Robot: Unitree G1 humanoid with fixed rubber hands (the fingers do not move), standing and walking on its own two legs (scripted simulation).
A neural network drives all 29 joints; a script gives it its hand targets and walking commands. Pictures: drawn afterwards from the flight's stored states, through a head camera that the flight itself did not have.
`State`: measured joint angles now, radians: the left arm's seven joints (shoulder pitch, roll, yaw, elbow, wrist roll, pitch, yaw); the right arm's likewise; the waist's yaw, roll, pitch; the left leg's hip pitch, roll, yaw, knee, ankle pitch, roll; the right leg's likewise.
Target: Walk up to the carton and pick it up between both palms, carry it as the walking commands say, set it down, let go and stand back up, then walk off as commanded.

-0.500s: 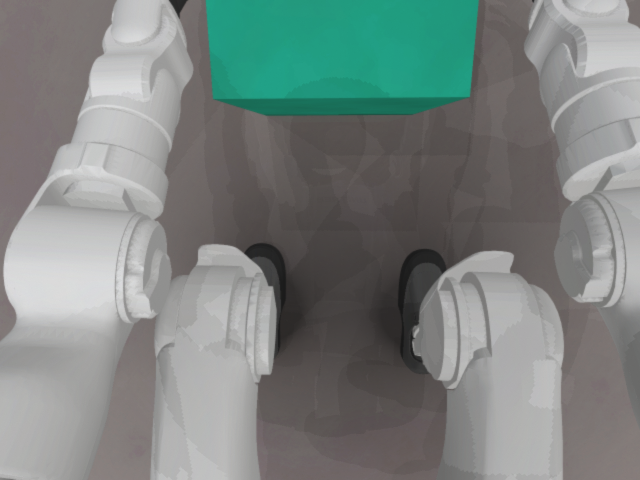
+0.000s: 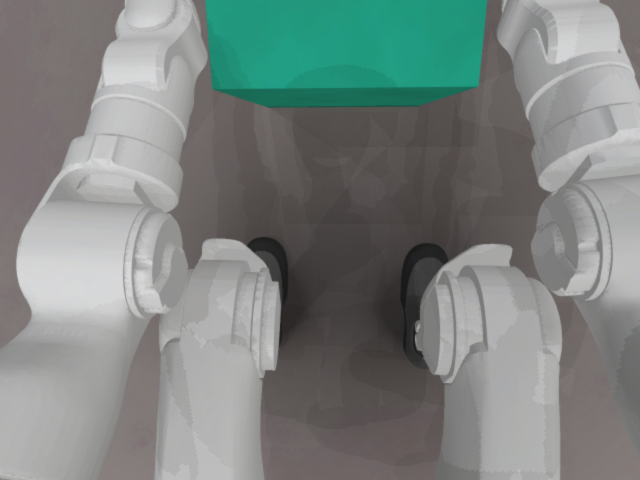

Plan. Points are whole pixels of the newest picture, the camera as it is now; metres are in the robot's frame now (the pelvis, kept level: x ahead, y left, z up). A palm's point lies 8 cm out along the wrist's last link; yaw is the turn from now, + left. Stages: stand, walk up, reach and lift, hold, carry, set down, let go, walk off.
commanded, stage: reach and lift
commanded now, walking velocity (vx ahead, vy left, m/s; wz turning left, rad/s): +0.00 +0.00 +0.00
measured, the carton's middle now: out of the picture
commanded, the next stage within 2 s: none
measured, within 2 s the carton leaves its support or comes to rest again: leaves its support in 0.52 s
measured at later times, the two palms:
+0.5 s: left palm out of the picture +0.55 +0.15 -0.17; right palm out of the picture +0.56 -0.15 -0.17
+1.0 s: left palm out of the picture +0.55 +0.15 -0.10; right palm out of the picture +0.57 -0.15 -0.09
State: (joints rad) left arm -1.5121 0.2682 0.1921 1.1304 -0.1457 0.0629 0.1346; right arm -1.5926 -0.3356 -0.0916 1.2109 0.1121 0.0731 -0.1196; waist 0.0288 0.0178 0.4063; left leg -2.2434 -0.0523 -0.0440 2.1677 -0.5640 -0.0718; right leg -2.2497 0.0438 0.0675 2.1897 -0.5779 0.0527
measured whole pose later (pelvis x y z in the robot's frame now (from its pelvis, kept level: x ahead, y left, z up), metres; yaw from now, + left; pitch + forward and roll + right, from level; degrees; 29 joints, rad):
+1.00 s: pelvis +0.01 +0.00 +0.02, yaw -1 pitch +45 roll +2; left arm -1.30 0.10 0.42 0.76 0.09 0.32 0.10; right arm -1.39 -0.20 -0.34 0.89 -0.11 0.29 -0.11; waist 0.03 -0.02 0.10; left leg -2.28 -0.08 -0.07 2.06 -0.56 -0.10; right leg -2.30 0.10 0.08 2.08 -0.56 0.06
